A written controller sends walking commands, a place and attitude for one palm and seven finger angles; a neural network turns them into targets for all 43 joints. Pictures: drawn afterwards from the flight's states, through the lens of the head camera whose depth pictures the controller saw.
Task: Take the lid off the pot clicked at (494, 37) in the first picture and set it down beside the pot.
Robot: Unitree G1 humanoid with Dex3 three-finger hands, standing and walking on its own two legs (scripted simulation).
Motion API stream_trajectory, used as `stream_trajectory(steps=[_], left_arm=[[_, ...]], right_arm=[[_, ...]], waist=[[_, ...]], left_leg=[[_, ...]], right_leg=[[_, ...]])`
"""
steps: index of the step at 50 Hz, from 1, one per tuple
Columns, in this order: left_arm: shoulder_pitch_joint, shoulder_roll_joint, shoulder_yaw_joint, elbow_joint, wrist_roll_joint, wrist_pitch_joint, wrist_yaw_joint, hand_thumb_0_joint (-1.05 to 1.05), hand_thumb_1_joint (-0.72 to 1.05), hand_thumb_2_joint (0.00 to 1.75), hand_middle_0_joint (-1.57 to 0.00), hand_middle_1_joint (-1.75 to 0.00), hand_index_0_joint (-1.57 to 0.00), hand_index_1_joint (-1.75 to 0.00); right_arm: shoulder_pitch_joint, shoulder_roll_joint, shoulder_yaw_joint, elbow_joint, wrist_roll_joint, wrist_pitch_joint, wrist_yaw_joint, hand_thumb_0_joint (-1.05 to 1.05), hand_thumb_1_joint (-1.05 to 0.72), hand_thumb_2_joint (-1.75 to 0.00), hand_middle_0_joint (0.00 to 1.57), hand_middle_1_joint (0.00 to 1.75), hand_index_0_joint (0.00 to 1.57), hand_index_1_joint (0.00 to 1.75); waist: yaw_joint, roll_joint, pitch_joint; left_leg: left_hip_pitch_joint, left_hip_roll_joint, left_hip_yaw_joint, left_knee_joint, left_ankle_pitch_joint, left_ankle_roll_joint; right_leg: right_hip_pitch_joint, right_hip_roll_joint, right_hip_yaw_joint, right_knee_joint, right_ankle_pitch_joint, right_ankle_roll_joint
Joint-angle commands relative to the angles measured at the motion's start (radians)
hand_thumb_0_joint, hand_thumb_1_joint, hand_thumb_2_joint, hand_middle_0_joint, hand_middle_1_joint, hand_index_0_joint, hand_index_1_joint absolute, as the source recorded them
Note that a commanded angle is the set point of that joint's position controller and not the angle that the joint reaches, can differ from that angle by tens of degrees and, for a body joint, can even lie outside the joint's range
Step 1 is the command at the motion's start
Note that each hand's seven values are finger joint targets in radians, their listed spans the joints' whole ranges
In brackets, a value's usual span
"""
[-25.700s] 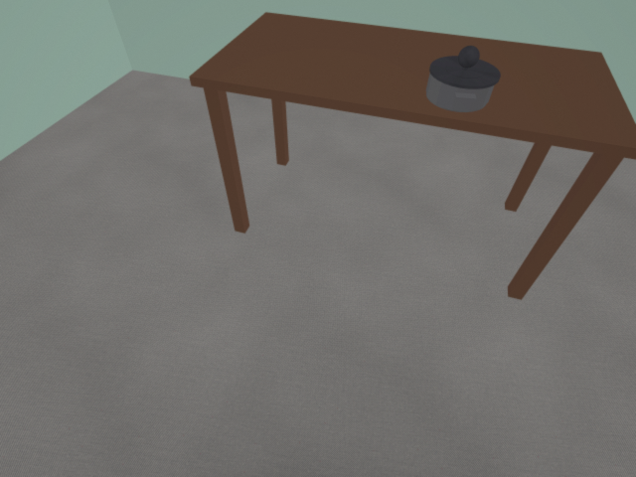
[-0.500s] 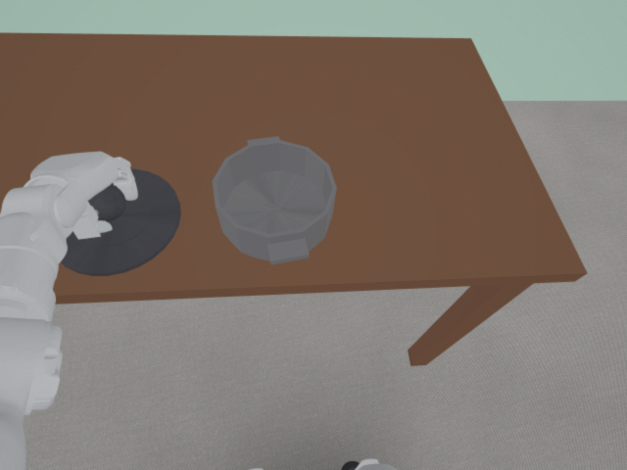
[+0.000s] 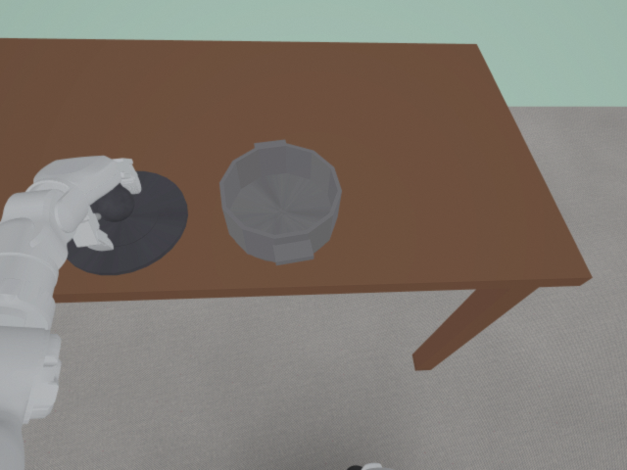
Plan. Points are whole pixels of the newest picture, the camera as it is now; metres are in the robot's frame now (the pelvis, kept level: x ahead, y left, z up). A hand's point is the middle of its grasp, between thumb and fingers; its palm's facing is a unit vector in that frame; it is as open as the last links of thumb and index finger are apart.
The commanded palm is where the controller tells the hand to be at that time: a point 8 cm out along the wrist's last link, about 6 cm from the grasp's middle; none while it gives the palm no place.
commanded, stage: open the fingers wide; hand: left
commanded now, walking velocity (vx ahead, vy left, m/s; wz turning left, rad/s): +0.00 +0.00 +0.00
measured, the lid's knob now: (113, 203) +0.48 +0.28 +0.01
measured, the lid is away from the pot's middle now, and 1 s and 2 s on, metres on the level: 0.24 0.24 0.24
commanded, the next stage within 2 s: raise the empty hand in 0.08 s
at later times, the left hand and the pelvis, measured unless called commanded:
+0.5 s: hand (85, 200) +0.45 +0.29 +0.06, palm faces -0.41 -0.07 -0.91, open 11.0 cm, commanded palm +0.46 +0.28 +0.12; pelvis +0.00 +0.00 +0.00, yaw +0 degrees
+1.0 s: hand (64, 168) +0.45 +0.29 +0.11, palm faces -0.37 -0.07 -0.93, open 11.0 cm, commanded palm +0.46 +0.28 +0.18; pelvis +0.01 +0.01 +0.01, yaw +1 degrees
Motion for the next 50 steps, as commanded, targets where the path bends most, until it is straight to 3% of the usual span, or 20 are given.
stream_trajectory(steps=[1, 4, 7, 9, 11, 14, 15, 17, 18, 22, 25, 30, 33, 35, 40, 42, 43, 45, 47, 50], left_arm=[[-0.429, 0.29, 0.07, -0.169, -0.012, -0.005, 0.043, 0.0, -0.02, 0.67, -0.36, -0.84, -0.36, -0.84], [-0.439, 0.287, 0.056, -0.132, -0.014, 0.006, 0.045, 0.0, -0.02, 0.67, -0.36, -0.84, -0.36, -0.84], [-0.465, 0.33, 0.08, -0.161, 0.002, 0.001, 0.046, 0.0, -0.03, 0.68, -0.36, -0.84, -0.36, -0.84], [-0.447, 0.314, 0.074, -0.149, -0.002, 0.0, 0.045, 0.0, -0.03, 0.68, -0.36, -0.84, -0.36, -0.84], [-0.468, 0.363, 0.109, -0.188, -0.007, -0.004, 0.043, 0.0, -0.03, 0.68, -0.36, -0.84, -0.36, -0.84], [-0.507, 0.327, 0.081, -0.241, -0.009, -0.001, 0.038, 0.0, -0.03, 0.68, -0.36, -0.84, -0.36, -0.84], [-0.487, 0.325, 0.083, -0.221, -0.014, 0.0, 0.034, 0.0, -0.03, 0.68, -0.36, -0.84, -0.36, -0.84], [-0.461, 0.301, 0.058, -0.125, -0.025, 0.018, 0.023, 0.0, -0.03, 0.68, -0.36, -0.84, -0.36, -0.84], [-0.482, 0.335, 0.075, -0.148, -0.025, 0.021, 0.021, 0.0, -0.03, 0.68, -0.36, -0.84, -0.36, -0.84], [-0.545, 0.294, 0.045, -0.25, -0.021, 0.014, -0.001, 0.0, -0.03, 0.68, -0.36, -0.84, -0.36, -0.84], [-0.485, 0.312, 0.066, -0.175, -0.038, 0.018, -0.016, 0.0, -0.03, 0.68, -0.36, -0.84, -0.36, -0.84], [-0.492, 0.32, 0.071, -0.205, -0.03, 0.022, -0.023, 0.0, -0.03, 0.68, -0.36, -0.84, -0.36, -0.84], [-0.509, 0.302, 0.052, -0.205, -0.037, 0.035, -0.029, 0.0, -0.03, 0.68, -0.36, -0.84, -0.36, -0.84], [-0.503, 0.361, 0.099, -0.24, -0.038, 0.028, -0.033, 0.0, -0.03, 0.68, -0.36, -0.84, -0.36, -0.84], [-0.523, 0.31, 0.054, -0.246, -0.049, 0.04, -0.053, 0.0, -0.03, 0.68, -0.36, -0.84, -0.36, -0.84], [-0.583, 0.245, -0.001, -0.286, -0.054, 0.051, -0.065, 0.0, -0.03, 0.68, -0.36, -0.84, -0.36, -0.84], [-0.563, 0.303, 0.05, -0.283, -0.055, 0.049, -0.066, 0.0, -0.03, 0.68, -0.36, -0.84, -0.36, -0.84], [-0.538, 0.344, 0.077, -0.248, -0.054, 0.044, -0.075, 0.0, -0.03, 0.68, -0.36, -0.84, -0.36, -0.84], [-0.546, 0.335, 0.067, -0.248, -0.052, 0.049, -0.081, 0.0, -0.03, 0.68, -0.36, -0.84, -0.36, -0.84], [-0.573, 0.273, 0.029, -0.334, -0.058, 0.047, -0.094, 0.0, -0.03, 0.68, -0.36, -0.84, -0.36, -0.84]], right_arm=[[0.103, -0.177, -0.061, -0.06, -0.001, -0.009, -0.013, 0.0, -0.9, -0.9, 0.2, 0.3, 0.2, 0.3], [0.101, -0.184, -0.055, -0.06, 0.002, -0.011, -0.013, 0.0, -0.9, -0.9, 0.2, 0.3, 0.2, 0.3], [0.102, -0.182, -0.055, -0.067, 0.004, -0.015, -0.018, 0.0, -0.9, -0.9, 0.2, 0.3, 0.2, 0.3], [0.107, -0.179, -0.056, -0.068, 0.002, -0.019, -0.02, 0.0, -0.9, -0.9, 0.2, 0.3, 0.2, 0.3], [0.104, -0.181, -0.055, -0.074, 0.0, -0.02, -0.023, 0.0, -0.9, -0.9, 0.2, 0.3, 0.2, 0.3], [0.105, -0.173, -0.061, -0.07, 0.003, -0.023, -0.024, 0.0, -0.9, -0.9, 0.2, 0.3, 0.2, 0.3], [0.106, -0.173, -0.059, -0.07, 0.004, -0.025, -0.023, 0.0, -0.9, -0.9, 0.2, 0.3, 0.2, 0.3], [0.105, -0.182, -0.052, -0.057, 0.008, -0.025, -0.021, 0.0, -0.9, -0.9, 0.2, 0.3, 0.2, 0.3], [0.103, -0.186, -0.051, -0.06, 0.01, -0.024, -0.022, 0.0, -0.9, -0.9, 0.2, 0.3, 0.2, 0.3], [0.098, -0.174, -0.059, -0.064, 0.008, -0.029, -0.022, 0.0, -0.9, -0.9, 0.2, 0.3, 0.2, 0.3], [0.097, -0.18, -0.054, -0.063, 0.012, -0.028, -0.023, 0.0, -0.9, -0.9, 0.2, 0.3, 0.2, 0.3], [0.078, -0.175, -0.054, -0.079, 0.011, -0.027, -0.018, 0.0, -0.9, -0.9, 0.2, 0.3, 0.2, 0.3], [0.067, -0.173, -0.053, -0.081, 0.011, -0.026, -0.013, 0.0, -0.9, -0.9, 0.2, 0.3, 0.2, 0.3], [0.06, -0.175, -0.053, -0.095, 0.01, -0.026, -0.014, 0.0, -0.9, -0.9, 0.2, 0.3, 0.2, 0.3], [0.039, -0.172, -0.051, -0.097, 0.014, -0.023, -0.011, 0.0, -0.9, -0.9, 0.2, 0.3, 0.2, 0.3], [0.036, -0.167, -0.055, -0.089, 0.012, -0.025, -0.008, 0.0, -0.9, -0.9, 0.2, 0.3, 0.2, 0.3], [0.041, -0.168, -0.056, -0.094, 0.012, -0.027, -0.009, 0.0, -0.9, -0.9, 0.2, 0.3, 0.2, 0.3], [0.034, -0.173, -0.047, -0.099, 0.012, -0.029, -0.014, 0.0, -0.9, -0.9, 0.2, 0.3, 0.2, 0.3], [0.024, -0.169, -0.045, -0.098, 0.012, -0.03, -0.013, 0.0, -0.9, -0.9, 0.2, 0.3, 0.2, 0.3], [0.006, -0.158, -0.053, -0.115, 0.011, -0.034, -0.008, 0.0, -0.9, -0.9, 0.2, 0.3, 0.2, 0.3]], waist=[[-0.006, 0.091, -0.398], [-0.013, 0.042, -0.349], [-0.005, 0.097, -0.396], [-0.007, 0.076, -0.405], [-0.001, 0.088, -0.437], [-0.005, 0.135, -0.464], [-0.004, 0.138, -0.448], [-0.015, 0.047, -0.359], [-0.006, 0.057, -0.366], [-0.007, 0.143, -0.433], [-0.002, 0.06, -0.386], [0.007, 0.086, -0.381], [0.004, 0.072, -0.366], [0.017, 0.082, -0.395], [0.009, 0.064, -0.363], [-0.004, 0.083, -0.37], [0.007, 0.082, -0.38], [0.013, 0.062, -0.371], [0.016, 0.046, -0.359], [0.01, 0.1, -0.391]], left_leg=[[0.371, 0.021, -0.069, -0.039, 0.528, -0.025], [0.303, 0.018, -0.058, -0.048, 0.422, -0.013], [0.331, 0.014, -0.061, -0.045, 0.437, -0.018], [0.336, 0.014, -0.062, -0.039, 0.451, -0.018], [0.346, 0.014, -0.059, -0.04, 0.474, -0.015], [0.421, 0.019, -0.071, -0.042, 0.54, -0.024], [0.424, 0.021, -0.074, -0.044, 0.565, -0.029], [0.339, 0.019, -0.063, -0.054, 0.446, -0.016], [0.325, 0.016, -0.059, -0.066, 0.419, -0.013], [0.456, 0.025, -0.082, -0.068, 0.552, -0.029], [0.394, 0.02, -0.07, -0.083, 0.513, -0.017], [0.43, 0.021, -0.081, -0.101, 0.577, -0.025], [0.42, 0.022, -0.073, -0.116, 0.522, -0.02], [0.436, 0.018, -0.077, -0.123, 0.559, -0.02], [0.452, 0.023, -0.08, -0.141, 0.572, -0.019], [0.494, 0.027, -0.084, -0.144, 0.573, -0.019], [0.499, 0.022, -0.085, -0.144, 0.583, -0.017], [0.463, 0.016, -0.08, -0.154, 0.563, -0.014], [0.455, 0.017, -0.078, -0.16, 0.563, -0.011], [0.537, 0.023, -0.094, -0.156, 0.68, -0.023]], right_leg=[[0.063, 0.045, -0.036, -0.025, 0.238, -0.075], [0.065, 0.043, -0.033, -0.028, 0.211, -0.074], [0.074, 0.041, -0.029, -0.021, 0.214, -0.078], [0.075, 0.043, -0.032, -0.019, 0.218, -0.075], [0.112, 0.04, -0.025, -0.021, 0.253, -0.074], [0.092, 0.043, -0.03, -0.032, 0.256, -0.074], [0.084, 0.044, -0.034, -0.033, 0.256, -0.075], [0.079, 0.045, -0.035, -0.044, 0.22, -0.07], [0.108, 0.04, -0.03, -0.047, 0.223, -0.073], [0.09, 0.042, -0.036, -0.057, 0.238, -0.075], [0.131, 0.039, -0.033, -0.068, 0.258, -0.073], [0.151, 0.038, -0.034, -0.083, 0.274, -0.075], [0.166, 0.035, -0.033, -0.096, 0.261, -0.072], [0.204, 0.031, -0.027, -0.101, 0.289, -0.075], [0.21, 0.028, -0.03, -0.12, 0.294, -0.072], [0.189, 0.03, -0.033, -0.129, 0.28, -0.068], [0.212, 0.03, -0.029, -0.132, 0.289, -0.07], [0.245, 0.025, -0.025, -0.133, 0.306, -0.073], [0.262, 0.025, -0.025, -0.138, 0.318, -0.07], [0.246, 0.024, -0.03, -0.145, 0.335, -0.071]])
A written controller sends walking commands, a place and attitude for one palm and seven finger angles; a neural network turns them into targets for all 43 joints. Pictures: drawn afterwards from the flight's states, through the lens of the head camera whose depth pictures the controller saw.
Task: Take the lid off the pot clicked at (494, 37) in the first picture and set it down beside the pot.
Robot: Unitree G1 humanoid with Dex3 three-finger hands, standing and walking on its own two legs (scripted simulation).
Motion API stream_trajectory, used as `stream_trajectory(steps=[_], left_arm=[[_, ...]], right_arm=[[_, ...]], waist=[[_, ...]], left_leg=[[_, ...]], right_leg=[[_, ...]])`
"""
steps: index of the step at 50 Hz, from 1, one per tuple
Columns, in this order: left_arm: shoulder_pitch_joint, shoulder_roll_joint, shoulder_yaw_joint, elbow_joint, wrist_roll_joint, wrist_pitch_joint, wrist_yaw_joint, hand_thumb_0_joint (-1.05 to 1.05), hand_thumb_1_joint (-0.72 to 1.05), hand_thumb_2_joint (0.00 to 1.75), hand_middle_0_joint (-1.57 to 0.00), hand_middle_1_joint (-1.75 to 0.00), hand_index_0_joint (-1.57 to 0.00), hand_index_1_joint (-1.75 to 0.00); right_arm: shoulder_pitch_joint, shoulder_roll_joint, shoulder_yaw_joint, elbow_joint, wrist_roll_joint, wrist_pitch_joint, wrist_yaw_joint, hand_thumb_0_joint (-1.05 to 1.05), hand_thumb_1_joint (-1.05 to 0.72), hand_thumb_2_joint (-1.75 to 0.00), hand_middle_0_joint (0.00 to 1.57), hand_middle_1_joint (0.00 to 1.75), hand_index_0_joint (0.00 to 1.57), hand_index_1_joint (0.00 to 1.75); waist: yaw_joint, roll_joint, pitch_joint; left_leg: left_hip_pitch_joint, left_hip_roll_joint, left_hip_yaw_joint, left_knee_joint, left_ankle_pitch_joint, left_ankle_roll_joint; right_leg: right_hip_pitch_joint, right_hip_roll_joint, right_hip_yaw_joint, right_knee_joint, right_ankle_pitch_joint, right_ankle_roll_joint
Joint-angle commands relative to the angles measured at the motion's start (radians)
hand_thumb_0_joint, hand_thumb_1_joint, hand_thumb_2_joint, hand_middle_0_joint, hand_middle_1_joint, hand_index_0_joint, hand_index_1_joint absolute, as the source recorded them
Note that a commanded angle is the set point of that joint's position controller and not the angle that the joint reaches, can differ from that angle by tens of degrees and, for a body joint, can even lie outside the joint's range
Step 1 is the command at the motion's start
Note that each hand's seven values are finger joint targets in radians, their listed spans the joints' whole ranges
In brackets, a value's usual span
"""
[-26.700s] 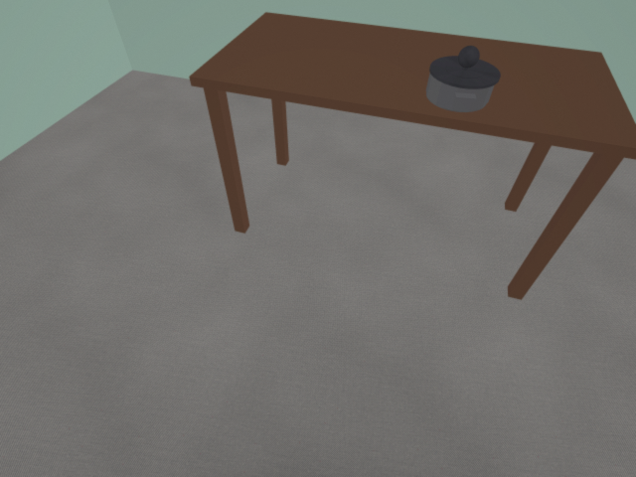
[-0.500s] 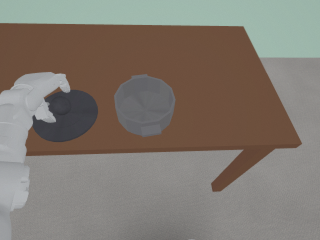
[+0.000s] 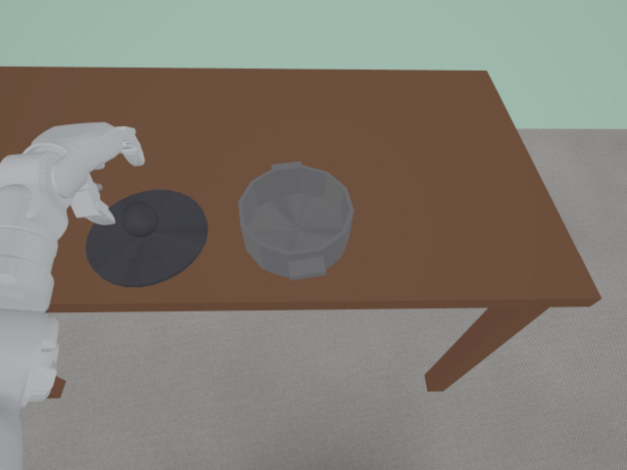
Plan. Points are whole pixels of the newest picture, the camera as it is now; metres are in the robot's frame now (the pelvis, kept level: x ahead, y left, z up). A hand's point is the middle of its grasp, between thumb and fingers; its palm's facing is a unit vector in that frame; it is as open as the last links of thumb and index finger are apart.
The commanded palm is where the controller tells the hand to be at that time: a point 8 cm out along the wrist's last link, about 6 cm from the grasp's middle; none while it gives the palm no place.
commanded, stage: raise the empty hand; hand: left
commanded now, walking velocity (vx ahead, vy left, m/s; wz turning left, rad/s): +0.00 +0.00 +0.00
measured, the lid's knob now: (139, 219) +0.48 +0.26 +0.00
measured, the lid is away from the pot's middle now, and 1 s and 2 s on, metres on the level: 0.24 0.24 0.24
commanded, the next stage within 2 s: draw the hand back to the body in 0.48 s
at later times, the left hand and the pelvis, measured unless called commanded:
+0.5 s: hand (90, 154) +0.46 +0.26 +0.15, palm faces -0.33 -0.05 -0.94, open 11.0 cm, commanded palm +0.45 +0.26 +0.20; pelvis +0.00 +0.00 +0.01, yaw +1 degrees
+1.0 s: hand (75, 189) +0.41 +0.27 +0.13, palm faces -0.31 -0.05 -0.95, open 11.0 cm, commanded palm +0.39 +0.27 +0.20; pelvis +0.00 -0.01 +0.01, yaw +1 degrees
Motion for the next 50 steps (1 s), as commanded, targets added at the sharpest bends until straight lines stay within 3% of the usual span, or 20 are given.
stream_trajectory(steps=[1, 2, 4, 7, 10, 15, 17, 19, 20, 23, 25, 27, 31, 32, 35, 37, 42, 45, 47, 50], left_arm=[[-0.466, 0.265, 0.075, -0.2, -0.021, -0.001, 0.025, 0.0, -0.03, 0.68, -0.36, -0.84, -0.36, -0.84], [-0.462, 0.313, 0.111, -0.199, -0.024, 0.0, 0.024, 0.0, -0.03, 0.68, -0.36, -0.84, -0.36, -0.84], [-0.483, 0.244, 0.042, -0.18, -0.026, 0.013, 0.014, 0.0, -0.03, 0.68, -0.36, -0.84, -0.36, -0.84], [-0.588, 0.257, 0.039, -0.279, -0.015, 0.016, 0.004, 0.0, -0.03, 0.68, -0.36, -0.84, -0.36, -0.84], [-0.554, 0.316, 0.098, -0.257, -0.02, 0.016, 0.0, 0.0, -0.03, 0.68, -0.36, -0.84, -0.36, -0.84], [-0.544, 0.217, 0.028, -0.244, -0.022, 0.042, -0.018, 0.0, -0.03, 0.68, -0.36, -0.84, -0.36, -0.84], [-0.513, 0.29, 0.081, -0.182, -0.024, 0.052, -0.021, 0.0, -0.03, 0.68, -0.36, -0.84, -0.36, -0.84], [-0.598, 0.254, 0.03, -0.219, -0.019, 0.062, -0.031, 0.0, -0.03, 0.68, -0.36, -0.84, -0.36, -0.84], [-0.604, 0.299, 0.067, -0.24, -0.016, 0.059, -0.029, 0.0, -0.03, 0.68, -0.36, -0.84, -0.36, -0.84], [-0.546, 0.272, 0.052, -0.191, -0.014, 0.06, -0.037, 0.0, -0.03, 0.68, -0.36, -0.84, -0.36, -0.84], [-0.538, 0.301, 0.076, -0.237, -0.019, 0.051, -0.039, 0.0, -0.03, 0.68, -0.36, -0.84, -0.36, -0.84], [-0.51, 0.255, 0.044, -0.166, -0.021, 0.057, -0.048, 0.0, -0.03, 0.68, -0.36, -0.84, -0.36, -0.84], [-0.521, 0.316, 0.076, -0.173, -0.016, 0.049, -0.045, 0.0, -0.03, 0.68, -0.36, -0.84, -0.36, -0.84], [-0.566, 0.33, 0.084, -0.269, -0.018, 0.04, -0.045, 0.0, -0.03, 0.68, -0.36, -0.84, -0.36, -0.84], [-0.47, 0.328, 0.112, -0.331, -0.031, 0.027, -0.04, 0.0, -0.03, 0.68, -0.36, -0.84, -0.36, -0.84], [-0.403, 0.352, 0.141, -0.313, -0.041, 0.031, -0.039, 0.0, -0.03, 0.68, -0.36, -0.84, -0.36, -0.84], [-0.335, 0.311, 0.118, -0.411, -0.058, 0.057, -0.042, 0.0, -0.03, 0.68, -0.36, -0.84, -0.36, -0.84], [-0.315, 0.388, 0.187, -0.514, -0.07, 0.054, -0.04, 0.0, -0.03, 0.68, -0.36, -0.84, -0.36, -0.84], [-0.319, 0.316, 0.133, -0.559, -0.069, 0.063, -0.046, 0.0, -0.03, 0.68, -0.36, -0.84, -0.36, -0.84], [-0.196, 0.316, 0.161, -0.596, -0.09, 0.068, -0.047, 0.0, -0.03, 0.68, -0.36, -0.84, -0.36, -0.84]], right_arm=[[0.056, -0.159, -0.06, -0.081, -0.003, -0.019, -0.006, 0.0, -0.9, -0.9, 0.2, 0.3, 0.2, 0.3], [0.054, -0.164, -0.057, -0.082, -0.002, -0.014, -0.004, 0.0, -0.9, -0.9, 0.2, 0.3, 0.2, 0.3], [0.032, -0.16, -0.05, -0.084, 0.002, -0.013, -0.002, 0.0, -0.9, -0.9, 0.2, 0.3, 0.2, 0.3], [0.031, -0.161, -0.055, -0.088, 0.002, -0.015, -0.002, 0.0, -0.9, -0.9, 0.2, 0.3, 0.2, 0.3], [0.037, -0.163, -0.054, -0.091, -0.002, -0.024, -0.006, 0.0, -0.9, -0.9, 0.2, 0.3, 0.2, 0.3], [0.018, -0.155, -0.055, -0.097, -0.001, -0.03, 0.008, 0.0, -0.9, -0.9, 0.2, 0.3, 0.2, 0.3], [0.024, -0.162, -0.046, -0.093, 0.001, -0.025, 0.007, 0.0, -0.9, -0.9, 0.2, 0.3, 0.2, 0.3], [0.008, -0.159, -0.044, -0.093, 0.003, -0.027, 0.004, 0.0, -0.9, -0.9, 0.2, 0.3, 0.2, 0.3], [0.012, -0.164, -0.049, -0.098, 0.001, -0.029, 0.004, 0.0, -0.9, -0.9, 0.2, 0.3, 0.2, 0.3], [0.009, -0.158, -0.045, -0.101, 0.003, -0.03, 0.002, 0.0, -0.9, -0.9, 0.2, 0.3, 0.2, 0.3], [0.008, -0.162, -0.048, -0.11, 0.001, -0.031, 0.005, 0.0, -0.9, -0.9, 0.2, 0.3, 0.2, 0.3], [0.007, -0.159, -0.045, -0.101, 0.003, -0.026, 0.004, 0.0, -0.9, -0.9, 0.2, 0.3, 0.2, 0.3], [0.004, -0.166, -0.042, -0.107, 0.007, -0.021, -0.003, 0.0, -0.9, -0.9, 0.2, 0.3, 0.2, 0.3], [-0.004, -0.162, -0.045, -0.114, 0.003, -0.021, -0.003, 0.0, -0.9, -0.9, 0.2, 0.3, 0.2, 0.3], [-0.014, -0.156, -0.052, -0.135, 0.0, -0.027, 0.003, 0.0, -0.9, -0.9, 0.2, 0.3, 0.2, 0.3], [-0.022, -0.158, -0.044, -0.134, 0.003, -0.023, 0.007, 0.0, -0.9, -0.9, 0.2, 0.3, 0.2, 0.3], [-0.061, -0.154, -0.042, -0.155, 0.009, -0.023, 0.02, 0.0, -0.9, -0.9, 0.2, 0.3, 0.2, 0.3], [-0.075, -0.163, -0.043, -0.169, 0.006, -0.03, 0.021, 0.0, -0.9, -0.9, 0.2, 0.3, 0.2, 0.3], [-0.092, -0.148, -0.041, -0.171, 0.008, -0.028, 0.024, 0.0, -0.9, -0.9, 0.2, 0.3, 0.2, 0.3], [-0.104, -0.15, -0.043, -0.187, 0.008, -0.036, 0.034, 0.0, -0.9, -0.9, 0.2, 0.3, 0.2, 0.3]], waist=[[-0.011, 0.067, -0.395], [-0.002, 0.048, -0.396], [-0.009, 0.05, -0.346], [-0.012, 0.081, -0.406], [-0.003, 0.066, -0.421], [-0.007, 0.072, -0.377], [0.003, 0.01, -0.358], [-0.006, 0.016, -0.353], [0.003, 0.027, -0.379], [0.002, 0.018, -0.363], [0.01, 0.036, -0.394], [-0.002, 0.002, -0.342], [0.004, -0.009, -0.337], [0.011, 0.02, -0.39], [0.021, 0.045, -0.417], [0.029, 0.028, -0.383], [0.032, 0.044, -0.351], [0.047, 0.062, -0.389], [0.035, 0.076, -0.37], [0.049, 0.07, -0.364]], left_leg=[[0.359, 0.047, -0.086, -0.014, 0.61, -0.03], [0.339, 0.044, -0.08, -0.025, 0.579, -0.025], [0.301, 0.041, -0.073, -0.044, 0.504, -0.025], [0.366, 0.043, -0.086, -0.045, 0.551, -0.029], [0.375, 0.042, -0.088, -0.043, 0.6, -0.027], [0.379, 0.043, -0.093, -0.049, 0.608, -0.035], [0.322, 0.036, -0.082, -0.063, 0.537, -0.025], [0.307, 0.033, -0.075, -0.078, 0.474, -0.019], [0.314, 0.034, -0.075, -0.074, 0.5, -0.018], [0.313, 0.033, -0.072, -0.076, 0.496, -0.018], [0.327, 0.033, -0.074, -0.07, 0.541, -0.018], [0.302, 0.032, -0.065, -0.07, 0.507, -0.014], [0.264, 0.024, -0.058, -0.087, 0.427, -0.007], [0.295, 0.026, -0.06, -0.09, 0.444, -0.006], [0.348, 0.032, -0.072, -0.073, 0.556, -0.006], [0.318, 0.032, -0.071, -0.083, 0.539, -0.007], [0.327, 0.033, -0.075, -0.091, 0.532, -0.009], [0.348, 0.032, -0.08, -0.095, 0.55, -0.008], [0.381, 0.036, -0.091, -0.094, 0.582, -0.013], [0.398, 0.038, -0.097, -0.087, 0.626, -0.017]], right_leg=[[0.072, 0.044, -0.026, -0.012, 0.281, -0.074], [0.099, 0.041, -0.023, -0.016, 0.282, -0.074], [0.091, 0.039, -0.028, -0.025, 0.258, -0.076], [0.097, 0.039, -0.027, -0.024, 0.266, -0.078], [0.124, 0.038, -0.024, -0.028, 0.296, -0.078], [0.099, 0.038, -0.029, -0.037, 0.276, -0.079], [0.15, 0.039, -0.027, -0.037, 0.284, -0.076], [0.159, 0.035, -0.026, -0.044, 0.278, -0.076], [0.175, 0.03, -0.02, -0.042, 0.291, -0.079], [0.171, 0.033, -0.023, -0.043, 0.285, -0.076], [0.189, 0.03, -0.018, -0.04, 0.311, -0.078], [0.167, 0.036, -0.022, -0.046, 0.302, -0.073], [0.2, 0.033, -0.016, -0.049, 0.289, -0.076], [0.224, 0.028, -0.011, -0.05, 0.303, -0.075], [0.224, 0.027, -0.011, -0.049, 0.327, -0.077], [0.24, 0.029, -0.016, -0.051, 0.328, -0.074], [0.235, 0.028, -0.018, -0.061, 0.312, -0.074], [0.273, 0.02, -0.012, -0.061, 0.329, -0.079], [0.237, 0.026, -0.022, -0.067, 0.316, -0.074], [0.24, 0.023, -0.022, -0.069, 0.317, -0.076]])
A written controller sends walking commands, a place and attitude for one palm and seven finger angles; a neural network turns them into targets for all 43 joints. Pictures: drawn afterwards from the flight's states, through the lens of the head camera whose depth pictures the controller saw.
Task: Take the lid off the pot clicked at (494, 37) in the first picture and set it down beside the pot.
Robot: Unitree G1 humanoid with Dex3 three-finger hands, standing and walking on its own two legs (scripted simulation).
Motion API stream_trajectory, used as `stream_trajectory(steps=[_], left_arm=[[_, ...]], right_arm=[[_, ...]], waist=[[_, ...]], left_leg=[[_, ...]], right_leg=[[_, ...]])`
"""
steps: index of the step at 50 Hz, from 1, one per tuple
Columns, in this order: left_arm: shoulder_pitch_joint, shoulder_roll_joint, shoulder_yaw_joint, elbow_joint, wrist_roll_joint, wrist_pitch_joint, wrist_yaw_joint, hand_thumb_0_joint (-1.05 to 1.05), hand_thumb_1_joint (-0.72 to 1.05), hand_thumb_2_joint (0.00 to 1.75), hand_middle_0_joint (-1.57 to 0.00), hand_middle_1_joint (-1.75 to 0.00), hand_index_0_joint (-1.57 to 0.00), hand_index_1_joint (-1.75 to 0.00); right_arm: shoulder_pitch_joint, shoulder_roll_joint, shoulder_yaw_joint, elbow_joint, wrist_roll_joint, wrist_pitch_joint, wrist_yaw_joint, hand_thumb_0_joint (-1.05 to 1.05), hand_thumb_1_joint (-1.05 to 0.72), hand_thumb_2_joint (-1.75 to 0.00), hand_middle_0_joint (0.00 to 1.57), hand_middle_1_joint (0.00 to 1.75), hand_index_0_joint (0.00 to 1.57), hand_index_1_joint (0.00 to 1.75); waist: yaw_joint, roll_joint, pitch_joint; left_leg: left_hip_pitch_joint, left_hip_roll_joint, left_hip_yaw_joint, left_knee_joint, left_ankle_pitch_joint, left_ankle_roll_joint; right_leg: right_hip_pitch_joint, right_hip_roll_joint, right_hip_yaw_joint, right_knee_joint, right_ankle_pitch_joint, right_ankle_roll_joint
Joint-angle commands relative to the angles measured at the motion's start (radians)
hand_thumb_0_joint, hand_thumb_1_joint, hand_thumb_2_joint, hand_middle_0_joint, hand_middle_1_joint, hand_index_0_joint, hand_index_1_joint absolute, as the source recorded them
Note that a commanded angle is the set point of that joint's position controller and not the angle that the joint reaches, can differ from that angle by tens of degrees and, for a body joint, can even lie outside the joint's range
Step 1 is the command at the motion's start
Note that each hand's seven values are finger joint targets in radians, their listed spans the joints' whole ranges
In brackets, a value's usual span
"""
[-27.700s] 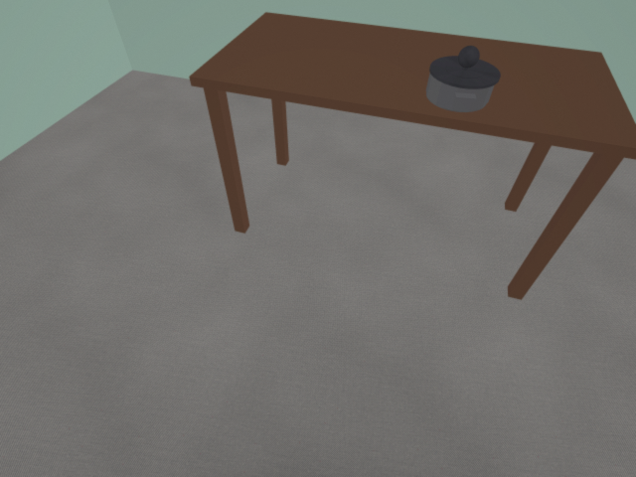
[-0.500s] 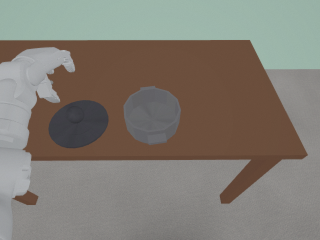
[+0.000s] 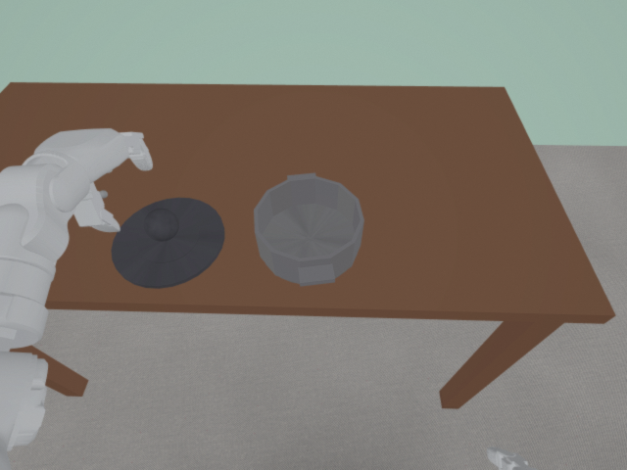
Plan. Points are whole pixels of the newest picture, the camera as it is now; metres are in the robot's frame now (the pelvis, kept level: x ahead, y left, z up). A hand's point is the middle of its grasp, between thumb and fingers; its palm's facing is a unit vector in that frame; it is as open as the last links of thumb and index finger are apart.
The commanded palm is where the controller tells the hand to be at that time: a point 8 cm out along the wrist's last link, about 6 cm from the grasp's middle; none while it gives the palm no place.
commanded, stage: draw the hand back to the body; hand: left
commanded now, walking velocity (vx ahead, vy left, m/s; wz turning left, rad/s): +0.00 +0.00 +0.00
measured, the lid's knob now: (161, 224) +0.48 +0.26 -0.01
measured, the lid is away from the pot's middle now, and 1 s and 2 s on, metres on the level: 0.24 0.24 0.24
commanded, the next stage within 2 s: step back with the hand held close in 1.84 s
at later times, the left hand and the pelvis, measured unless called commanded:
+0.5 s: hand (119, 190) +0.38 +0.22 +0.18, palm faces +0.34 -0.91 -0.24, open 10.3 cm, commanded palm +0.32 +0.26 +0.18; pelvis +0.02 -0.02 +0.00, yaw -1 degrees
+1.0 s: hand (106, 263) +0.29 +0.20 +0.17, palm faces +0.40 -0.88 -0.25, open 8.0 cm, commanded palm +0.24 +0.24 +0.18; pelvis +0.00 -0.05 +0.00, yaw +0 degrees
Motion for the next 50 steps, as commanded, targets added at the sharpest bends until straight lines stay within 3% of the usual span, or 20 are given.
stream_trajectory(steps=[1, 3, 4, 5, 6, 8, 10, 13, 15, 16, 17, 20, 21, 24, 25, 32, 36, 40, 44, 50], left_arm=[[-0.335, 0.29, 0.133, -0.24, -0.026, 0.005, 0.04, 0.0, -0.03, 0.68, -0.36, -0.84, -0.36, -0.84], [-0.322, 0.244, 0.09, -0.22, -0.033, 0.021, 0.033, 0.0, -0.03, 0.68, -0.36, -0.84, -0.36, -0.84], [-0.397, -0.1, 0.16, -0.356, -0.657, -0.062, 0.186, 0.0, -0.03, 0.68, -0.36, -0.84, -0.36, -0.84], [-0.316, -0.063, 0.158, -0.384, -0.709, -0.095, 0.265, 0.0, -0.03, 0.68, -0.36, -0.84, -0.36, -0.84], [-0.236, -0.052, 0.221, -0.375, -0.788, -0.098, 0.325, 0.0, -0.03, 0.68, -0.36, -0.84, -0.36, -0.84], [-0.216, 0.016, 0.314, -0.367, -0.857, -0.093, 0.403, 0.0, -0.03, 0.68, -0.36, -0.84, -0.36, -0.84], [-0.257, 0.104, 0.406, -0.411, -0.876, -0.104, 0.454, 0.0, 0.0, 0.68, -0.36, -0.83, -0.36, -0.83], [-0.184, 0.004, 0.379, -0.565, -0.9, -0.121, 0.483, 0.0, 0.07, 0.7, -0.34, -0.78, -0.34, -0.78], [-0.083, 0.0, 0.406, -0.64, -0.91, -0.124, 0.496, 0.0, 0.11, 0.71, -0.34, -0.76, -0.34, -0.76], [0.019, -0.071, 0.373, -0.545, -0.919, -0.106, 0.496, 0.0, 0.14, 0.72, -0.33, -0.74, -0.33, -0.74], [0.056, -0.084, 0.37, -0.54, -0.93, -0.095, 0.495, 0.0, 0.16, 0.72, -0.33, -0.73, -0.33, -0.73], [0.036, -0.032, 0.405, -0.7, -0.937, -0.108, 0.498, 0.0, 0.23, 0.74, -0.32, -0.69, -0.32, -0.69], [0.078, -0.07, 0.388, -0.696, -0.939, -0.108, 0.499, 0.0, 0.25, 0.74, -0.31, -0.68, -0.31, -0.68], [0.174, -0.092, 0.389, -0.715, -0.951, -0.094, 0.5, 0.0, 0.32, 0.76, -0.3, -0.64, -0.3, -0.64], [0.191, -0.057, 0.422, -0.731, -0.952, -0.096, 0.505, 0.0, 0.34, 0.77, -0.3, -0.62, -0.3, -0.62], [0.291, -0.092, 0.415, -0.815, -0.964, -0.096, 0.508, 0.0, 0.51, 0.8, -0.27, -0.53, -0.27, -0.53], [0.362, -0.093, 0.435, -0.772, -0.972, -0.09, 0.509, 0.0, 0.6, 0.83, -0.25, -0.48, -0.25, -0.48], [0.336, -0.095, 0.421, -0.906, -0.973, -0.109, 0.51, 0.0, 0.69, 0.85, -0.24, -0.42, -0.24, -0.42], [0.484, -0.125, 0.438, -0.835, -0.981, -0.095, 0.511, 0.0, 0.78, 0.87, -0.22, -0.37, -0.22, -0.37], [0.51, -0.107, 0.453, -0.955, -0.983, -0.113, 0.512, 0.0, 0.9, 0.9, -0.2, -0.3, -0.2, -0.3]], right_arm=[[-0.053, -0.131, -0.043, -0.135, 0.002, -0.035, 0.006, 0.0, -0.9, -0.9, 0.2, 0.3, 0.2, 0.3], [-0.075, -0.13, -0.036, -0.135, 0.01, -0.028, 0.007, 0.0, -0.9, -0.9, 0.2, 0.3, 0.2, 0.3], [0.065, -0.051, -0.035, -0.183, 0.01, -0.081, -0.026, 0.0, -0.9, -0.9, 0.2, 0.3, 0.2, 0.3], [-0.001, -0.081, -0.016, -0.167, 0.007, -0.116, -0.044, 0.0, -0.9, -0.9, 0.2, 0.3, 0.2, 0.3], [-0.019, -0.081, -0.013, -0.167, 0.0, -0.142, -0.058, 0.0, -0.9, -0.9, 0.2, 0.3, 0.2, 0.3], [-0.023, -0.102, -0.006, -0.121, -0.015, -0.165, -0.072, 0.0, -0.9, -0.9, 0.2, 0.3, 0.2, 0.3], [-0.025, -0.112, -0.005, -0.084, -0.028, -0.184, -0.079, 0.0, -0.9, -0.9, 0.2, 0.3, 0.2, 0.3], [-0.046, -0.08, -0.001, -0.097, -0.035, -0.235, -0.068, 0.0, -0.9, -0.9, 0.2, 0.3, 0.2, 0.3], [-0.046, -0.082, -0.009, -0.096, -0.047, -0.262, -0.054, 0.0, -0.9, -0.9, 0.2, 0.3, 0.2, 0.3], [-0.045, -0.079, -0.01, -0.088, -0.046, -0.262, -0.052, 0.0, -0.9, -0.9, 0.2, 0.3, 0.2, 0.3], [-0.043, -0.084, -0.014, -0.084, -0.043, -0.26, -0.048, 0.0, -0.9, -0.9, 0.2, 0.3, 0.2, 0.3], [-0.063, -0.09, -0.021, -0.092, -0.04, -0.276, -0.043, 0.0, -0.9, -0.9, 0.2, 0.3, 0.2, 0.3], [-0.066, -0.083, -0.019, -0.093, -0.039, -0.28, -0.042, 0.0, -0.9, -0.9, 0.2, 0.3, 0.2, 0.3], [-0.072, -0.084, -0.024, -0.087, -0.037, -0.281, -0.036, 0.0, -0.9, -0.9, 0.2, 0.3, 0.2, 0.3], [-0.072, -0.089, -0.029, -0.084, -0.037, -0.282, -0.037, 0.0, -0.9, -0.9, 0.2, 0.3, 0.2, 0.3], [-0.115, -0.078, -0.026, -0.092, -0.032, -0.286, -0.04, 0.0, -0.9, -0.9, 0.2, 0.3, 0.2, 0.3], [-0.134, -0.076, -0.024, -0.09, -0.032, -0.283, -0.044, 0.0, -0.9, -0.9, 0.2, 0.3, 0.2, 0.3], [-0.16, -0.066, -0.019, -0.103, -0.03, -0.303, -0.045, 0.0, -0.9, -0.9, 0.2, 0.3, 0.2, 0.3], [-0.162, -0.062, -0.018, -0.1, -0.034, -0.304, -0.043, 0.0, -0.9, -0.9, 0.2, 0.3, 0.2, 0.3], [-0.187, -0.055, -0.015, -0.113, -0.036, -0.32, -0.045, 0.0, -0.9, -0.9, 0.2, 0.3, 0.2, 0.3]], waist=[[0.014, 0.04, -0.378], [0.008, -0.013, -0.313], [-0.046, -0.08, -0.249], [-0.024, -0.055, -0.256], [0.001, -0.072, -0.265], [0.019, -0.067, -0.242], [0.025, -0.026, -0.231], [0.043, 0.183, -0.281], [0.049, 0.142, -0.305], [0.045, 0.059, -0.249], [0.046, 0.004, -0.217], [0.047, 0.046, -0.257], [0.046, 0.072, -0.265], [0.05, 0.004, -0.232], [0.049, -0.017, -0.237], [0.056, 0.01, -0.211], [0.056, -0.048, -0.148], [0.054, 0.052, -0.157], [0.067, -0.034, -0.124], [0.07, 0.004, -0.109]], left_leg=[[0.254, 0.046, -0.078, 0.004, 0.577, -0.01], [0.202, 0.043, -0.067, -0.009, 0.474, -0.011], [0.349, 0.105, -0.057, -0.018, 0.329, -0.033], [0.428, 0.138, -0.118, -0.053, 0.269, -0.031], [0.418, 0.14, -0.111, -0.071, 0.266, -0.034], [0.334, 0.12, -0.071, -0.071, 0.281, -0.041], [0.291, 0.108, -0.052, -0.068, 0.288, -0.048], [0.355, 0.107, -0.058, -0.049, 0.455, -0.075], [0.377, 0.116, -0.064, -0.026, 0.576, -0.079], [0.339, 0.117, -0.053, -0.027, 0.574, -0.071], [0.3, 0.12, -0.044, -0.031, 0.536, -0.064], [0.309, 0.108, -0.04, -0.026, 0.521, -0.056], [0.333, 0.101, -0.035, -0.029, 0.559, -0.057], [0.305, 0.1, -0.023, -0.019, 0.543, -0.046], [0.296, 0.1, -0.026, -0.02, 0.526, -0.045], [0.286, 0.079, -0.003, -0.038, 0.424, -0.036], [0.24, 0.07, 0.005, -0.056, 0.312, -0.032], [0.278, 0.069, -0.001, -0.059, 0.282, -0.035], [0.25, 0.072, 0.007, -0.063, 0.272, -0.032], [0.262, 0.07, -0.001, -0.072, 0.222, -0.032]], right_leg=[[0.111, 0.034, -0.011, 0.013, 0.284, -0.068], [0.102, 0.033, -0.016, 0.004, 0.258, -0.065], [0.033, 0.025, -0.033, 0.002, 0.158, -0.081], [0.005, 0.024, -0.013, -0.011, 0.082, -0.082], [0.043, 0.017, -0.005, -0.022, 0.069, -0.078], [0.116, 0.012, 0.001, -0.025, 0.129, -0.076], [0.154, 0.007, 0.001, -0.02, 0.167, -0.075], [0.188, 0.002, -0.004, -0.003, 0.232, -0.078], [0.207, 0.008, -0.007, 0.002, 0.29, -0.072], [0.203, 0.015, -0.009, 0.006, 0.301, -0.068], [0.208, 0.013, -0.012, 0.006, 0.308, -0.066], [0.244, 0.004, -0.003, 0.01, 0.345, -0.064], [0.239, 0.013, -0.002, 0.01, 0.35, -0.062], [0.252, 0.008, -0.003, 0.006, 0.39, -0.058], [0.267, 0.006, -0.002, 0.009, 0.395, -0.057], [0.277, 0.004, 0.004, -0.002, 0.385, -0.054], [0.265, 0.006, 0.008, -0.017, 0.33, -0.051], [0.255, 0.001, 0.013, -0.028, 0.288, -0.054], [0.256, 0.004, 0.013, -0.033, 0.288, -0.05], [0.247, 0.0, 0.02, -0.055, 0.223, -0.051]])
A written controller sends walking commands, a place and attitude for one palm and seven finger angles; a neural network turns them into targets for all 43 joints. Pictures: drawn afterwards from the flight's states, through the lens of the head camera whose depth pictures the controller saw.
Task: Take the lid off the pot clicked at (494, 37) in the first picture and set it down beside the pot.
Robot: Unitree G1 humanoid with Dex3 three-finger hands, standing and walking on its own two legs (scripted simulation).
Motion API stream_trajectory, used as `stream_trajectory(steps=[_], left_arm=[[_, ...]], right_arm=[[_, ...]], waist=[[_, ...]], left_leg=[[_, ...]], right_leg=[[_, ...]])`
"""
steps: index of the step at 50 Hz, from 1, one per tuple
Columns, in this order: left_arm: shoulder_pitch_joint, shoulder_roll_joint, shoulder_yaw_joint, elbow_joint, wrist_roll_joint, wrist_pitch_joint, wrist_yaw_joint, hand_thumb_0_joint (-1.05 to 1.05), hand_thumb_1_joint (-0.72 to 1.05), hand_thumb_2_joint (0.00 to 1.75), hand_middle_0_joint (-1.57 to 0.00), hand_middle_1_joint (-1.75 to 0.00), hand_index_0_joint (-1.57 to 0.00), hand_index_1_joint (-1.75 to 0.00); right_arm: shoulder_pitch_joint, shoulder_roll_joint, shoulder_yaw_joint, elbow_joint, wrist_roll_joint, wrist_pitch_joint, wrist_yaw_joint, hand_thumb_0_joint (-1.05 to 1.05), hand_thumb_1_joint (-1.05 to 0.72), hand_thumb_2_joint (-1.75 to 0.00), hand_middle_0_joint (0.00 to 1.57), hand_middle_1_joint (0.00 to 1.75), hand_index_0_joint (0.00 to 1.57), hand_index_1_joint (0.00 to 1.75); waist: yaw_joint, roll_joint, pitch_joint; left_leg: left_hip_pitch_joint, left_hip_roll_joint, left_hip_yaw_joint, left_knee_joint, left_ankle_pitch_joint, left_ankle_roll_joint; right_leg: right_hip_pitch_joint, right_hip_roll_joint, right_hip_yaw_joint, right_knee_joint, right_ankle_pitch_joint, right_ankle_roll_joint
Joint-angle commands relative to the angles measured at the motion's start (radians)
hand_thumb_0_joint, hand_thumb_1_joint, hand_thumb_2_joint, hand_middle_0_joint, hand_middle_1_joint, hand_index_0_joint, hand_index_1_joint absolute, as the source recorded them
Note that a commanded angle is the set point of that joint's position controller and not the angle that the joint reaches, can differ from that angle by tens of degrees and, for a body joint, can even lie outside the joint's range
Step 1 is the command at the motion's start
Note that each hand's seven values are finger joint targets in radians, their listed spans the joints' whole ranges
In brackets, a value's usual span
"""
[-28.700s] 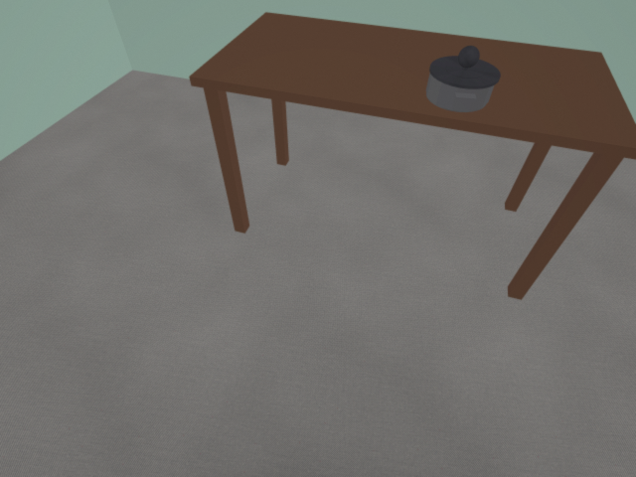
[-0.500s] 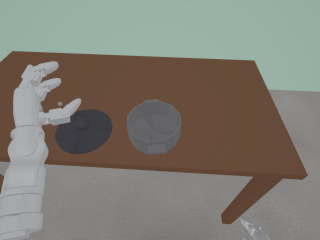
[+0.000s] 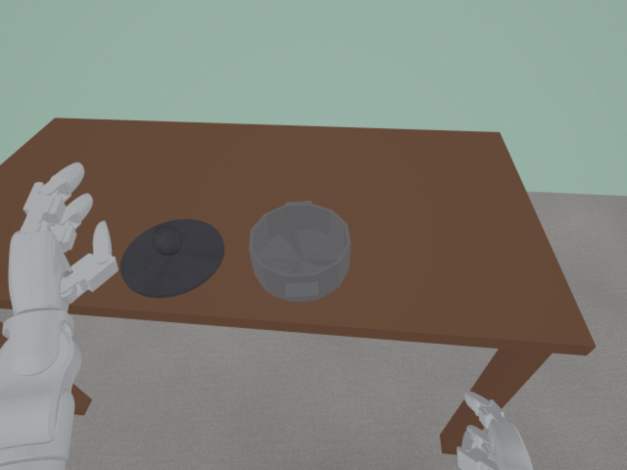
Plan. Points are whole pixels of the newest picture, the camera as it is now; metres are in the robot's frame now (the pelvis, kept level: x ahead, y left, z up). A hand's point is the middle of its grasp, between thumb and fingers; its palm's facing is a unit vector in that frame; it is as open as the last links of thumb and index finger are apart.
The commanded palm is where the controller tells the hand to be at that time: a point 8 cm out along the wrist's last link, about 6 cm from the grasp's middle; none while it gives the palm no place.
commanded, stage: draw the hand back to the body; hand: left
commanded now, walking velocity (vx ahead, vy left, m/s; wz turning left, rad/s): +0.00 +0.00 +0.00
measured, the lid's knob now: (167, 240) +0.48 +0.31 -0.01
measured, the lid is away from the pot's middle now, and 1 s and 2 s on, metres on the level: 0.24 0.24 0.24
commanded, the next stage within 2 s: step back with the hand held close in 0.84 s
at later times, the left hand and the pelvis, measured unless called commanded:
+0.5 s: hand (73, 328) +0.20 +0.25 +0.16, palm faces +0.39 -0.86 -0.32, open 7.4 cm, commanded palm +0.15 +0.29 +0.17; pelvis -0.01 +0.01 +0.00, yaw +0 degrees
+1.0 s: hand (32, 355) +0.17 +0.27 +0.16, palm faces +0.40 -0.83 -0.38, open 7.4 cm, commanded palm +0.12 +0.31 +0.17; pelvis -0.01 +0.03 +0.00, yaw +0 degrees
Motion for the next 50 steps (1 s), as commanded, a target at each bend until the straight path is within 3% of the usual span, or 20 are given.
stream_trajectory(steps=[1, 2, 6, 9, 13, 18, 23, 25, 26, 27, 28, 30, 32, 34, 35, 38, 47, 48, 49, 50], left_arm=[[-0.192, 0.239, 0.113, -0.257, 0.0, -0.08, 0.017, 0.0, 0.9, 0.9, -0.2, -0.3, -0.2, -0.3], [-0.172, 0.224, 0.101, -0.283, 0.0, -0.081, 0.015, 0.0, 0.9, 0.9, -0.2, -0.3, -0.2, -0.3], [-0.103, 0.21, 0.097, -0.278, -0.002, -0.08, 0.014, 0.0, 0.9, 0.9, -0.2, -0.3, -0.2, -0.3], [-0.057, 0.211, 0.1, -0.361, 0.001, -0.093, 0.017, 0.0, 0.9, 0.9, -0.2, -0.3, -0.2, -0.3], [0.025, 0.194, 0.098, -0.373, 0.001, -0.094, 0.017, 0.0, 0.9, 0.9, -0.2, -0.3, -0.2, -0.3], [0.139, 0.188, 0.103, -0.468, 0.006, -0.105, 0.019, 0.0, 0.9, 0.9, -0.2, -0.3, -0.2, -0.3], [0.244, 0.161, 0.091, -0.471, 0.005, -0.094, 0.014, 0.0, 0.9, 0.9, -0.2, -0.3, -0.2, -0.3], [0.249, 0.198, 0.114, -0.552, 0.006, -0.104, 0.016, 0.0, 0.9, 0.9, -0.2, -0.3, -0.2, -0.3], [0.246, 0.176, 0.096, -0.588, 0.013, -0.108, 0.015, 0.0, 0.9, 0.9, -0.2, -0.3, -0.2, -0.3], [0.294, 0.17, 0.095, -0.58, 0.013, -0.105, 0.018, 0.0, 0.9, 0.9, -0.2, -0.3, -0.2, -0.3], [0.341, 0.159, 0.096, -0.556, 0.01, -0.1, 0.018, 0.0, 0.9, 0.9, -0.2, -0.3, -0.2, -0.3], [0.362, 0.178, 0.108, -0.611, 0.014, -0.103, 0.021, 0.0, 0.9, 0.9, -0.2, -0.3, -0.2, -0.3], [0.417, 0.152, 0.097, -0.591, 0.015, -0.096, 0.021, 0.0, 0.9, 0.9, -0.2, -0.3, -0.2, -0.3], [0.424, 0.144, 0.083, -0.644, 0.02, -0.095, 0.02, 0.0, 0.9, 0.9, -0.2, -0.3, -0.2, -0.3], [0.397, 0.174, 0.101, -0.665, 0.021, -0.096, 0.025, 0.0, 0.9, 0.9, -0.2, -0.3, -0.2, -0.3], [0.401, 0.142, 0.083, -0.629, 0.025, -0.086, 0.03, 0.0, 0.9, 0.9, -0.2, -0.3, -0.2, -0.3], [0.439, 0.15, 0.094, -0.66, 0.032, -0.081, 0.034, 0.0, 0.9, 0.9, -0.2, -0.3, -0.2, -0.3], [0.231, 0.332, 0.285, -0.782, 0.027, -0.141, 0.04, 0.0, 0.9, 0.9, -0.2, -0.3, -0.2, -0.3], [0.312, 0.27, 0.249, -0.662, 0.031, -0.154, 0.035, 0.0, 0.9, 0.9, -0.2, -0.3, -0.2, -0.3], [0.329, 0.25, 0.231, -0.664, 0.034, -0.162, 0.025, 0.0, 0.9, 0.9, -0.2, -0.3, -0.2, -0.3]], right_arm=[[-0.117, -0.106, -0.043, -0.152, 0.0, -0.057, -0.01, 0.0, -0.9, -0.9, 0.2, 0.3, 0.2, 0.3], [-0.121, -0.103, -0.043, -0.155, 0.001, -0.06, -0.009, 0.0, -0.9, -0.9, 0.2, 0.3, 0.2, 0.3], [-0.128, -0.103, -0.045, -0.156, -0.002, -0.064, -0.012, 0.0, -0.9, -0.9, 0.2, 0.3, 0.2, 0.3], [-0.133, -0.1, -0.044, -0.162, -0.007, -0.077, -0.012, 0.0, -0.9, -0.9, 0.2, 0.3, 0.2, 0.3], [-0.134, -0.097, -0.046, -0.162, -0.01, -0.083, -0.012, 0.0, -0.9, -0.9, 0.2, 0.3, 0.2, 0.3], [-0.13, -0.093, -0.047, -0.171, -0.014, -0.098, -0.008, 0.0, -0.9, -0.9, 0.2, 0.3, 0.2, 0.3], [-0.127, -0.094, -0.051, -0.174, -0.014, -0.093, -0.009, 0.0, -0.9, -0.9, 0.2, 0.3, 0.2, 0.3], [-0.124, -0.097, -0.054, -0.18, -0.015, -0.098, -0.008, 0.0, -0.9, -0.9, 0.2, 0.3, 0.2, 0.3], [-0.133, -0.09, -0.051, -0.186, -0.018, -0.102, -0.007, 0.0, -0.9, -0.9, 0.2, 0.3, 0.2, 0.3], [-0.127, -0.086, -0.05, -0.186, -0.019, -0.107, -0.007, 0.0, -0.9, -0.9, 0.2, 0.3, 0.2, 0.3], [-0.125, -0.087, -0.049, -0.184, -0.02, -0.107, -0.008, 0.0, -0.9, -0.9, 0.2, 0.3, 0.2, 0.3], [-0.122, -0.089, -0.053, -0.188, -0.019, -0.109, -0.007, 0.0, -0.9, -0.9, 0.2, 0.3, 0.2, 0.3], [-0.123, -0.082, -0.053, -0.189, -0.021, -0.108, -0.01, 0.0, -0.9, -0.9, 0.2, 0.3, 0.2, 0.3], [-0.125, -0.084, -0.052, -0.199, -0.02, -0.106, -0.008, 0.0, -0.9, -0.9, 0.2, 0.3, 0.2, 0.3], [-0.121, -0.088, -0.052, -0.197, -0.019, -0.109, -0.01, 0.0, -0.9, -0.9, 0.2, 0.3, 0.2, 0.3], [-0.115, -0.085, -0.047, -0.193, -0.023, -0.11, -0.016, 0.0, -0.9, -0.9, 0.2, 0.3, 0.2, 0.3], [-0.11, -0.082, -0.046, -0.194, -0.027, -0.113, -0.01, 0.0, -0.9, -0.9, 0.2, 0.3, 0.2, 0.3], [-0.097, -0.105, -0.048, -0.24, -0.019, -0.09, -0.013, 0.0, -0.9, -0.9, 0.2, 0.3, 0.2, 0.3], [-0.084, -0.087, -0.05, -0.203, -0.028, -0.082, -0.014, 0.0, -0.9, -0.9, 0.2, 0.3, 0.2, 0.3], [-0.09, -0.096, -0.055, -0.212, -0.026, -0.076, -0.008, 0.0, -0.9, -0.9, 0.2, 0.3, 0.2, 0.3]], waist=[[-0.002, -0.009, -0.158], [0.002, 0.02, -0.17], [0.001, -0.034, -0.124], [0.009, 0.006, -0.146], [0.01, -0.02, -0.113], [0.02, 0.026, -0.125], [0.016, -0.035, -0.064], [0.014, -0.015, -0.075], [0.018, 0.036, -0.093], [0.021, 0.042, -0.089], [0.024, 0.002, -0.067], [0.02, 0.01, -0.068], [0.024, -0.006, -0.061], [0.023, 0.007, -0.059], [0.017, 0.024, -0.051], [0.019, 0.002, -0.031], [0.029, 0.03, -0.065], [0.013, -0.029, 0.03], [0.001, -0.134, 0.052], [-0.005, -0.102, 0.04]], left_leg=[[0.031, 0.007, 0.013, -0.031, 0.23, 0.041], [0.043, 0.01, 0.017, -0.029, 0.235, 0.04], [0.026, 0.009, 0.015, -0.036, 0.185, 0.042], [0.039, 0.009, 0.011, -0.033, 0.2, 0.043], [0.032, 0.011, 0.01, -0.032, 0.19, 0.042], [0.036, 0.013, 0.004, -0.033, 0.206, 0.037], [0.009, 0.018, 0.004, -0.034, 0.173, 0.039], [0.011, 0.016, -0.002, -0.028, 0.163, 0.038], [0.02, 0.013, -0.002, -0.031, 0.166, 0.036], [0.02, 0.016, -0.002, -0.029, 0.166, 0.034], [0.006, 0.019, -0.007, -0.033, 0.161, 0.033], [0.006, 0.021, -0.011, -0.029, 0.161, 0.031], [0.0, 0.021, -0.008, -0.031, 0.161, 0.033], [0.003, 0.023, -0.013, -0.03, 0.159, 0.031], [0.0, 0.022, -0.019, -0.031, 0.148, 0.03], [-0.008, 0.023, -0.025, -0.035, 0.146, 0.029], [-0.008, 0.026, -0.037, -0.033, 0.211, 0.02], [-0.079, 0.044, -0.041, -0.026, 0.104, 0.049], [-0.095, 0.038, -0.052, -0.005, 0.075, 0.053], [-0.081, 0.036, -0.049, 0.002, 0.071, 0.051]], right_leg=[[0.043, -0.056, 0.03, -0.05, 0.247, 0.013], [0.044, -0.06, 0.031, -0.051, 0.249, 0.012], [0.02, -0.058, 0.033, -0.07, 0.182, 0.016], [0.034, -0.064, 0.033, -0.067, 0.195, 0.013], [0.019, -0.063, 0.033, -0.076, 0.174, 0.014], [0.028, -0.063, 0.031, -0.067, 0.179, 0.009], [-0.008, -0.061, 0.029, -0.076, 0.135, 0.013], [-0.003, -0.064, 0.036, -0.075, 0.127, 0.011], [-0.001, -0.062, 0.035, -0.075, 0.12, 0.009], [-0.004, -0.065, 0.032, -0.073, 0.118, 0.009], [-0.008, -0.062, 0.027, -0.072, 0.111, 0.009], [-0.009, -0.06, 0.03, -0.066, 0.112, 0.007], [-0.015, -0.059, 0.027, -0.068, 0.108, 0.008], [-0.021, -0.059, 0.026, -0.066, 0.102, 0.006], [-0.023, -0.057, 0.031, -0.062, 0.098, 0.004], [-0.035, -0.055, 0.02, -0.061, 0.084, 0.003], [-0.004, -0.054, 0.017, -0.032, 0.136, -0.002], [-0.074, -0.101, 0.149, -0.07, 0.209, 0.007], [-0.085, -0.124, 0.157, -0.084, 0.201, 0.007], [-0.098, -0.136, 0.18, -0.08, 0.205, 0.001]])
